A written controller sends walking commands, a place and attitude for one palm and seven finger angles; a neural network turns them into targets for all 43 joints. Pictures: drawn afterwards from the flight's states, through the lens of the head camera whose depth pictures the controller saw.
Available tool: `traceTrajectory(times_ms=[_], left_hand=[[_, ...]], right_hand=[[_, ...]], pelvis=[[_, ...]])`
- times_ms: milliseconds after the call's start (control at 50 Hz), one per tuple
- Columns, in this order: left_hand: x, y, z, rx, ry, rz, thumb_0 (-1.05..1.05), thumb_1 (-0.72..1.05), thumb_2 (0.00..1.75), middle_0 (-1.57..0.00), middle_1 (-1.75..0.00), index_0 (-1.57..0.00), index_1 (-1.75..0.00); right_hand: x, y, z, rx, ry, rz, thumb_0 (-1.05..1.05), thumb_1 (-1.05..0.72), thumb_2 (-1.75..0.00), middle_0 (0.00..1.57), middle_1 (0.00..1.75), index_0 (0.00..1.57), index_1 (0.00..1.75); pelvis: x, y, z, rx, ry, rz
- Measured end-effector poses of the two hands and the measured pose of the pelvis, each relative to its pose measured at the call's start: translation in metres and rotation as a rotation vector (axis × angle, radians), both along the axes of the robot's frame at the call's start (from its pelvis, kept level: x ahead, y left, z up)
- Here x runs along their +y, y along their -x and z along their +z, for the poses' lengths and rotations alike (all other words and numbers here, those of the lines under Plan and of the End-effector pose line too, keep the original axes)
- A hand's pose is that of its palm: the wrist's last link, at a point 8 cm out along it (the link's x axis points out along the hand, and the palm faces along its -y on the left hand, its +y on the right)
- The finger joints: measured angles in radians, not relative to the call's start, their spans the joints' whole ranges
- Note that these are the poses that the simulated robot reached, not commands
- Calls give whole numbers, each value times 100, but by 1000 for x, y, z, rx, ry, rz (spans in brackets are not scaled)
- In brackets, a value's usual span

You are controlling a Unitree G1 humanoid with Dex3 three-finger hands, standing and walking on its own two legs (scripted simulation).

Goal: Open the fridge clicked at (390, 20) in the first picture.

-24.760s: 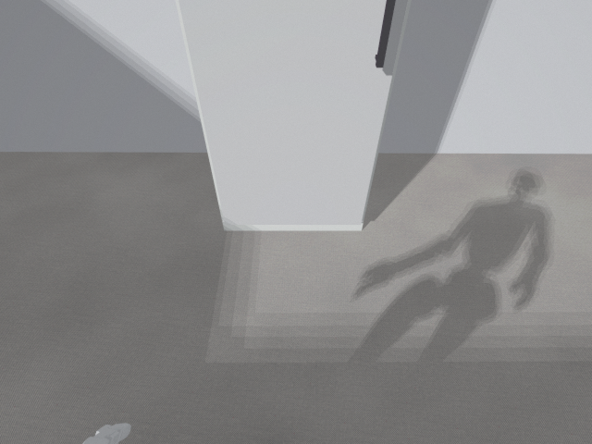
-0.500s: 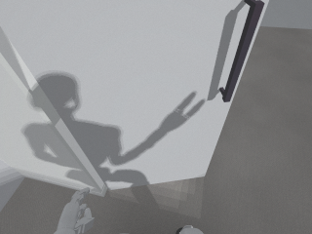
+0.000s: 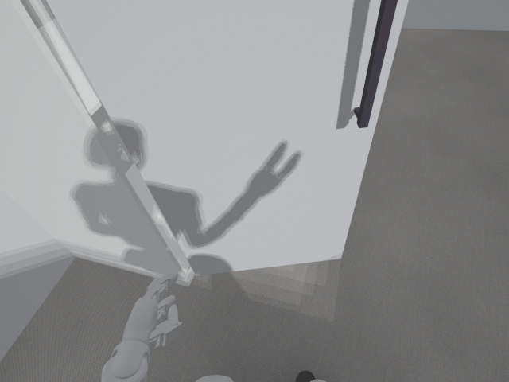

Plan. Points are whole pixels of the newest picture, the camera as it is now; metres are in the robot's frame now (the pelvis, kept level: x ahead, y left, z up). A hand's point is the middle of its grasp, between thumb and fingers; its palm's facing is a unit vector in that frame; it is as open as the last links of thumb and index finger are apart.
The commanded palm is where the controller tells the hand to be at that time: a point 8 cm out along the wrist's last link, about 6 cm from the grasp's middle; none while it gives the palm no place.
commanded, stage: stop stepping back and stand still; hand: right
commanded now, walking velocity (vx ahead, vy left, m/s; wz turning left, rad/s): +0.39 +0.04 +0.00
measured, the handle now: (372, 59) +0.63 -0.20 +0.18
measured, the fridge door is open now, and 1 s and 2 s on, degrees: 69 69 69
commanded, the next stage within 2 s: let the arm hang, fingers relaxed in 0.70 s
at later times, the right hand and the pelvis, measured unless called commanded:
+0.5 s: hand out of the picture +0.12 -0.25 +0.17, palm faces +0.37 +0.81 -0.46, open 7.4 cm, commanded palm +0.05 -0.30 +0.18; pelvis -0.09 +0.00 -0.01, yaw +0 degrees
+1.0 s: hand out of the picture +0.07 -0.20 -0.12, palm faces +0.05 +0.96 -0.29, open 7.4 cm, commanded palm none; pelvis -0.08 +0.00 -0.02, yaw -4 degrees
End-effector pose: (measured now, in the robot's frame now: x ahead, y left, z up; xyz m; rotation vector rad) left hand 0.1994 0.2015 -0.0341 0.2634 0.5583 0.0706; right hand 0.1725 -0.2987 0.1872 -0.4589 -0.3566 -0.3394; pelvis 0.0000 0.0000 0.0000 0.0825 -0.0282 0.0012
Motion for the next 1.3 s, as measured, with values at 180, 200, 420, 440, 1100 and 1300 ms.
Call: traceTrajectory(times_ms=[180,200,420,440,1100,1300], left_hand=[[37,95,-37,181,-56,43,1,90,90,-21,-30,-21,-30],[40,106,-39,212,-60,60,1,90,90,-21,-30,-21,-30],[35,167,-52,175,-37,184,2,90,90,-20,-30,-20,-30],[31,170,-51,167,-16,178,2,90,90,-20,-30,-20,-30],[42,168,-100,529,-5,57,1,90,90,-20,-30,-20,-30],[22,241,-104,771,-1,100,1,91,90,-20,-30,-20,-30]], right_hand=[[4,91,15,-14,91,-68,2,-89,-90,21,31,22,31],[0,95,16,-33,72,-82,2,-89,-90,22,31,22,31],[-16,77,-28,55,-50,-97,2,-89,-90,21,31,21,31],[-9,78,-24,62,-24,-68,2,-89,-90,21,31,21,31],[87,193,-326,1382,-572,-159,-2,-96,-90,21,30,21,30],[56,264,-331,1603,-584,-297,-1,-95,-90,21,30,21,30]], pelvis=[[7,54,-9,54,61,3],[6,55,-7,53,66,3],[-10,83,-14,8,113,3],[-7,85,-12,5,113,2],[8,80,-15,22,79,-113],[-2,86,-1,22,59,-101]])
